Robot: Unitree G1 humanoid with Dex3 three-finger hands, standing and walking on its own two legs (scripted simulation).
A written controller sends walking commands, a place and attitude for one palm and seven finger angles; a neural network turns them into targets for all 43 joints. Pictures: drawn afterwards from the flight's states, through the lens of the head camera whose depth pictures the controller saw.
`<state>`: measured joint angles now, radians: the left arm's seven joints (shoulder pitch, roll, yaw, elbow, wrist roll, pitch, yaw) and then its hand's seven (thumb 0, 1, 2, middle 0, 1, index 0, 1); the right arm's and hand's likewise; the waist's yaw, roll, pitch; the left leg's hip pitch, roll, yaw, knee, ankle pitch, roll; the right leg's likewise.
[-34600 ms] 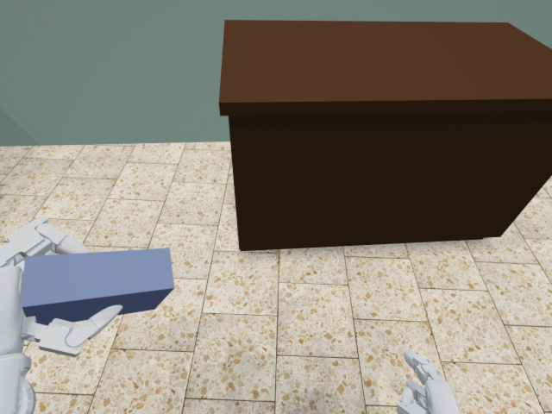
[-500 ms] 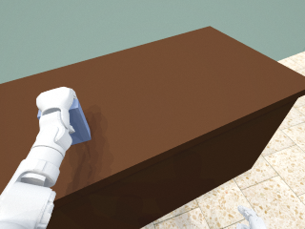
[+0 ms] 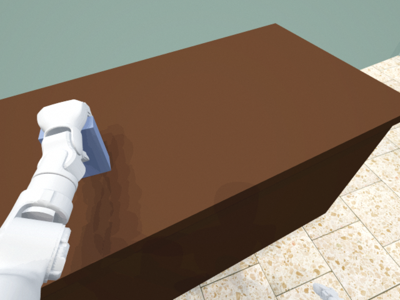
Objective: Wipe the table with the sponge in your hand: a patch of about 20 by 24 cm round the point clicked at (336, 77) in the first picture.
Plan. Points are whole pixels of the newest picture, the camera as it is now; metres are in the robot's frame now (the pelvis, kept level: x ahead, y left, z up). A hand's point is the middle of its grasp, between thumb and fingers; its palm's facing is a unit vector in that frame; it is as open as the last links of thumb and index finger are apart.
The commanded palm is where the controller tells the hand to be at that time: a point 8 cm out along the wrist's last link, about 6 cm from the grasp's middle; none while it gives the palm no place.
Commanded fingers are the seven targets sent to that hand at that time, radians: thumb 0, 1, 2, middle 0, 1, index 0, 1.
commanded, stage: slide back across to the first lane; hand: left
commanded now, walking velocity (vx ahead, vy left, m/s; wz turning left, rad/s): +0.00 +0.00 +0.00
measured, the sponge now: (82, 157) +0.41 +0.29 +0.06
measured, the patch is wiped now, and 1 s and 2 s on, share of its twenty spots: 0.95 0.95 0.95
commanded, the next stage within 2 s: wipe back along the first lane in 0.50 s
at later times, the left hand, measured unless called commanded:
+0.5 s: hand (40, 149) +0.38 +0.35 +0.11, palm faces -0.02 -0.07 -1.00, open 9.3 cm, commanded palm +0.36 +0.34 +0.16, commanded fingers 0.00 0.10 1.30 -1.20 -1.60 -1.20 -1.60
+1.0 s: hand (34, 165) +0.34 +0.34 +0.11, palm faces +0.03 -0.05 -1.00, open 9.2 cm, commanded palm +0.31 +0.32 +0.15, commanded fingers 0.00 0.10 1.30 -1.20 -1.60 -1.20 -1.60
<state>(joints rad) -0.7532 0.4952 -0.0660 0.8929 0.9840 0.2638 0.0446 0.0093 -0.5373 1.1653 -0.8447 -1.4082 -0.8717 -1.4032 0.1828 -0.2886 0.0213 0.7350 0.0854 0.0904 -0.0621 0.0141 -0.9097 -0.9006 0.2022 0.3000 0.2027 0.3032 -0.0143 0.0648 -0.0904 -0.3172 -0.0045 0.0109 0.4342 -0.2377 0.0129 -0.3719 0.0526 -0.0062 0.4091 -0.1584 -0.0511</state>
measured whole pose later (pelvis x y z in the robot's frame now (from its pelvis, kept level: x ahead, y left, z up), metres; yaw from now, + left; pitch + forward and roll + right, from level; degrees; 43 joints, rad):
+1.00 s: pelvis +0.02 +0.03 +0.00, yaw +2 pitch +2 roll -1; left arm -0.31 0.49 -0.10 0.25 0.95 0.42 -0.01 0.00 -0.46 1.12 -0.77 -1.47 -0.80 -1.47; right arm 0.08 -0.28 0.05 0.68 0.08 0.11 -0.03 0.02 -0.91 -0.90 0.20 0.30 0.20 0.30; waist 0.08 0.08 -0.05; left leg -0.17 -0.05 -0.01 0.39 -0.26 0.06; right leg -0.21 0.01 -0.02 0.37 -0.19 -0.01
